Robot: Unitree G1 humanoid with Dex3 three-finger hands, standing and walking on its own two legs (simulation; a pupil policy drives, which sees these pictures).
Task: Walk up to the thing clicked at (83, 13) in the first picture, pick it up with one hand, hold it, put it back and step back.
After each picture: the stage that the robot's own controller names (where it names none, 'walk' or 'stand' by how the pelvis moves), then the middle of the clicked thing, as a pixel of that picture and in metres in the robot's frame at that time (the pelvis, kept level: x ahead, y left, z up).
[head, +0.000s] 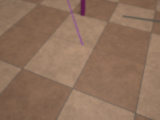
stand; (82, 7) +2.02 +0.03 -0.66
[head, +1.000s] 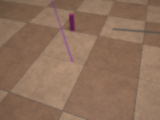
walk; (71, 22) +1.87 +0.30 -0.64
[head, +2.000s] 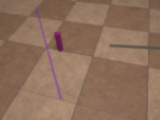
walk; (59, 41) +1.30 +0.38 -0.65
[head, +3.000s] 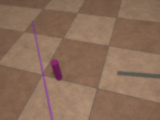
walk; (56, 70) +0.89 +0.33 -0.65
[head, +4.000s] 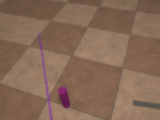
walk; (64, 98) +0.63 +0.23 -0.65
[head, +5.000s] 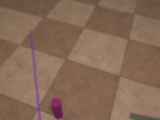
stand; (57, 109) +0.49 +0.20 -0.64
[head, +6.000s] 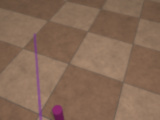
stand; (58, 116) +0.45 +0.18 -0.65
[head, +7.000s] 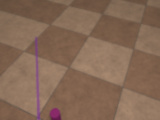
stand; (56, 119) +0.45 +0.20 -0.65
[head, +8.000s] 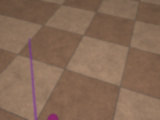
stand; out of the picture +0.40 +0.21 -0.65
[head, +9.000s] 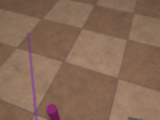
stand; (53, 115) +0.44 +0.23 -0.65
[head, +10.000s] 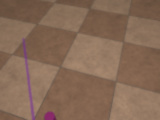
stand; out of the picture +0.41 +0.24 -0.65
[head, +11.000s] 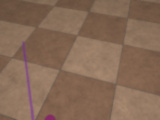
stand; out of the picture +0.40 +0.23 -0.66
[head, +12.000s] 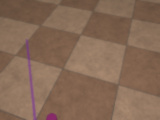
stand; out of the picture +0.41 +0.22 -0.66
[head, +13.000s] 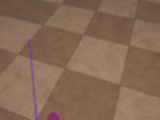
stand; out of the picture +0.41 +0.22 -0.66
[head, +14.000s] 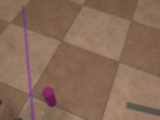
go down; (50, 97) +0.45 +0.20 -0.60
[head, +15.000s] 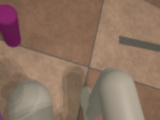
go down; (10, 29) +0.53 +0.21 -0.25
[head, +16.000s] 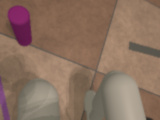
close in; (22, 29) +0.54 +0.19 -0.25
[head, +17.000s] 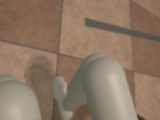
close in; out of the picture +0.53 +0.23 -0.18
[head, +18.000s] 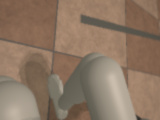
lift; out of the picture +0.51 +0.24 -0.19
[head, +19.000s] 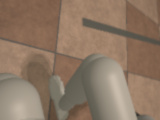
lift; out of the picture +0.46 +0.21 -0.19
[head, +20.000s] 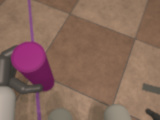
lift; (39, 72) +0.34 +0.15 +0.03
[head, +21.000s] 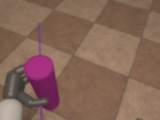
hold; (45, 87) +0.30 +0.14 +0.05
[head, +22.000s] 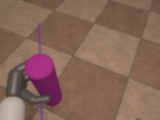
hold; (47, 85) +0.31 +0.13 +0.05
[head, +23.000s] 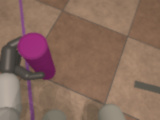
crouch; (41, 61) +0.39 +0.14 -0.02
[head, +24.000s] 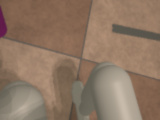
lower; out of the picture +0.52 +0.18 -0.11
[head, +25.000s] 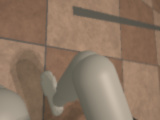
lower; out of the picture +0.50 +0.21 -0.19
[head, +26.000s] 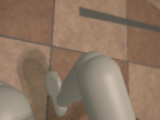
lower; out of the picture +0.49 +0.21 -0.19
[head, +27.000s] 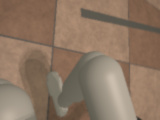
lower; out of the picture +0.48 +0.20 -0.19
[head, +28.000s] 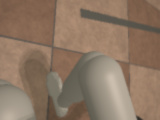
lower; out of the picture +0.48 +0.20 -0.19
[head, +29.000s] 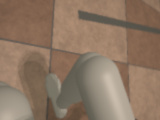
open; out of the picture +0.49 +0.18 -0.19
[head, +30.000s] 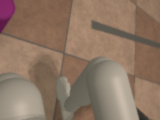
stand; out of the picture +0.48 +0.17 -0.20
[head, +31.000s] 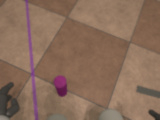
stand; (61, 87) +0.43 +0.11 -0.48
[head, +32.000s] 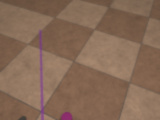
stand; out of the picture +0.40 +0.10 -0.60
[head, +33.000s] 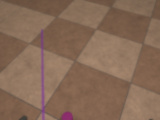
stand; out of the picture +0.40 +0.11 -0.60
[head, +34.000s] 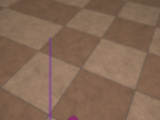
stand; out of the picture +0.41 +0.10 -0.65
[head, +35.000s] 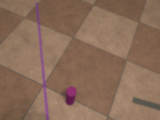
walk; (70, 96) +0.46 +0.03 -0.64
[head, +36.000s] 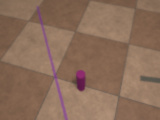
walk; (80, 81) +0.62 +0.06 -0.63
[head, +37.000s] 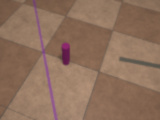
walk; (65, 54) +0.88 +0.13 -0.63
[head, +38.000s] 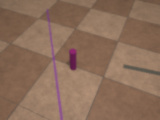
stand; (73, 60) +1.02 +0.13 -0.64
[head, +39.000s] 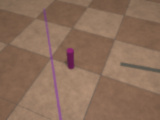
stand; (70, 59) +1.03 +0.15 -0.66
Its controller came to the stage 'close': yes
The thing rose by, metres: 0.69
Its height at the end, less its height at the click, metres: +0.00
